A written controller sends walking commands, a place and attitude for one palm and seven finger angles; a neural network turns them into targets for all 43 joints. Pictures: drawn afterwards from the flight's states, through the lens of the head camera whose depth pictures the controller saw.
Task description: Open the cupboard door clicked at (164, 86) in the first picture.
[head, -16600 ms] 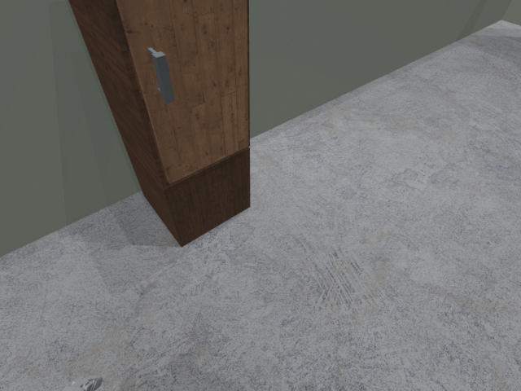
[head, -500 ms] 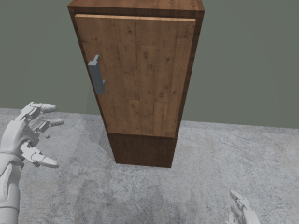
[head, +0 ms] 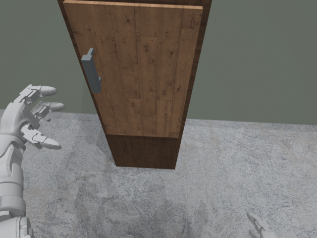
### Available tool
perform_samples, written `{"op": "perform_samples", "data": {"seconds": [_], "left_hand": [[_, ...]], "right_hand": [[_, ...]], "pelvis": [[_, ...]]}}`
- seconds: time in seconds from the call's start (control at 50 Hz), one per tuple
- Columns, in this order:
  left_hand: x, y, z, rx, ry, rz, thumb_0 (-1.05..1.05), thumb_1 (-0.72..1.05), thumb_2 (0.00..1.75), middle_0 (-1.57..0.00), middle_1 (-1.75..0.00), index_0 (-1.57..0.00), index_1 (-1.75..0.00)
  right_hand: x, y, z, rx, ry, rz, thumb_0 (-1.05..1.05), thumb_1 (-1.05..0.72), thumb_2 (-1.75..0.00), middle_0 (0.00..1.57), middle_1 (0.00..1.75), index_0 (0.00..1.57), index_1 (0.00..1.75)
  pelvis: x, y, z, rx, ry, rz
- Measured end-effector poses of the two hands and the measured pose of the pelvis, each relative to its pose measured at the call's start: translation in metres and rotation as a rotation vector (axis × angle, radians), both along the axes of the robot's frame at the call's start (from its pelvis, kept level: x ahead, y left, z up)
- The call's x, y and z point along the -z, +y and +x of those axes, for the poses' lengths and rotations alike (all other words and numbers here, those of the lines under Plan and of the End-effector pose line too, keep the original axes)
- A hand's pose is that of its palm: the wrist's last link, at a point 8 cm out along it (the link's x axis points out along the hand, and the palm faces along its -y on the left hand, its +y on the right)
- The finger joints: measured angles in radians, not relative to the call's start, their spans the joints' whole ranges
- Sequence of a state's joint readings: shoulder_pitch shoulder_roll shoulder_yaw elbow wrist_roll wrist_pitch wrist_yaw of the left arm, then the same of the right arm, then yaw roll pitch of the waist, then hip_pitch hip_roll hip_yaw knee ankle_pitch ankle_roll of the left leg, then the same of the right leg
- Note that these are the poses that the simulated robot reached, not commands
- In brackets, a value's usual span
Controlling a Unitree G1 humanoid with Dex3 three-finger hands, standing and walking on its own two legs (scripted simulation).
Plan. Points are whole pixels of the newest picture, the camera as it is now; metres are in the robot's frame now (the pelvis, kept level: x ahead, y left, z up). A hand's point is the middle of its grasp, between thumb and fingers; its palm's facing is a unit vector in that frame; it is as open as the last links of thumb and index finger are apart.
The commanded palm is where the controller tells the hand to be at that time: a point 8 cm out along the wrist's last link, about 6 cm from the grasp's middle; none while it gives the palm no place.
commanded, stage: move the hooked fingers beside the handle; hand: left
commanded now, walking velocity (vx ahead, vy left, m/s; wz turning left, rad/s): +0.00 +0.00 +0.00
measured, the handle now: (93, 70) +0.57 +0.23 +0.09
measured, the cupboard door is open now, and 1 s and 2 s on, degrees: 0 0 0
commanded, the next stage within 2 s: slide the fingers in behind the handle in 1.94 s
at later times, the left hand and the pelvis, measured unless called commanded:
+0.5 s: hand (52, 100) +0.43 +0.30 +0.10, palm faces +0.00 -1.00 +0.01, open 14.0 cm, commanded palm +0.41 +0.34 +0.10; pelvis +0.01 +0.02 -0.01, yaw -1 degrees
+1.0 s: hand (67, 80) +0.50 +0.29 +0.10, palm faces -0.01 -1.00 -0.01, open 14.0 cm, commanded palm +0.50 +0.33 +0.09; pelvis +0.01 +0.02 -0.02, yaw -2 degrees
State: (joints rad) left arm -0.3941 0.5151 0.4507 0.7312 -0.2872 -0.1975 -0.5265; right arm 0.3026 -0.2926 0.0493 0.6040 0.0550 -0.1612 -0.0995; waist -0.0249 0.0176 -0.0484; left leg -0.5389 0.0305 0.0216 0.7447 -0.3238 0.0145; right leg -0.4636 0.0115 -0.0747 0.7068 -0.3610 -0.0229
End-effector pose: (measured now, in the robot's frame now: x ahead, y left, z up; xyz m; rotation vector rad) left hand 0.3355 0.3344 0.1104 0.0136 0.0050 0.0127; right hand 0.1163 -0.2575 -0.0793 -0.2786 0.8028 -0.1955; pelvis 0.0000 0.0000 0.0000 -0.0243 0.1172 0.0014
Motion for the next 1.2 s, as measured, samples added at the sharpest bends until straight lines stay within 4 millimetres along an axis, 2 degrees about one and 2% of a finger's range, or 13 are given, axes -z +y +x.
{"op": "perform_samples", "data": {"seconds": [0.28,0.58,0.76,0.88,1.1,1.2], "left_hand": [[0.007,0.011,0.047,0.01,-0.001,-0.018,-0.01,-0.5,0.3,-0.3,-1.2,-0.3,-1.2],[0.008,0.021,0.08,0.014,-0.007,-0.024,-0.01,-0.5,0.3,-0.3,-1.2,-0.3,-1.2],[0.008,0.012,0.106,0.036,0.009,-0.028,-0.01,-0.51,0.3,-0.3,-1.21,-0.3,-1.2],[0.008,0.008,0.127,0.021,0.017,-0.025,-0.01,-0.5,0.3,-0.3,-1.21,-0.3,-1.2],[0.005,0.004,0.164,0.023,0.03,-0.015,-0.01,-0.5,0.3,-0.3,-1.2,-0.3,-1.2],[0.006,0.004,0.179,0.018,0.036,-0.016,-0.01,-0.5,0.3,-0.3,-1.2,-0.3,-1.2]], "right_hand": [[0.011,0.0,-0.043,0.074,0.178,-0.029,0.02,-0.9,-0.89,0.21,0.3,0.21,0.3],[0.015,0.011,-0.056,0.097,0.264,-0.038,0.01,-0.9,-0.89,0.21,0.3,0.21,0.3],[0.02,0.013,-0.07,0.115,0.332,-0.044,0.01,-0.9,-0.89,0.21,0.3,0.21,0.3],[0.022,0.01,-0.089,0.15,0.389,-0.047,0.01,-0.9,-0.89,0.21,0.3,0.21,0.3],[0.023,0.005,-0.137,0.23,0.553,-0.059,0.01,-0.91,-0.89,0.21,0.3,0.21,0.3],[0.02,0.006,-0.151,0.263,0.605,-0.06,0.01,-0.91,-0.89,0.21,0.3,0.21,0.3]], "pelvis": [[0.004,0.012,0.005,0.013,0.057,-0.01],[0.009,0.023,0.008,0.014,0.1,-0.023],[0.012,0.026,0.006,0.011,0.129,-0.028],[0.015,0.024,0.006,0.02,0.154,-0.03],[0.02,0.02,0.009,0.032,0.212,-0.035],[0.022,0.019,0.012,0.04,0.236,-0.038]]}}
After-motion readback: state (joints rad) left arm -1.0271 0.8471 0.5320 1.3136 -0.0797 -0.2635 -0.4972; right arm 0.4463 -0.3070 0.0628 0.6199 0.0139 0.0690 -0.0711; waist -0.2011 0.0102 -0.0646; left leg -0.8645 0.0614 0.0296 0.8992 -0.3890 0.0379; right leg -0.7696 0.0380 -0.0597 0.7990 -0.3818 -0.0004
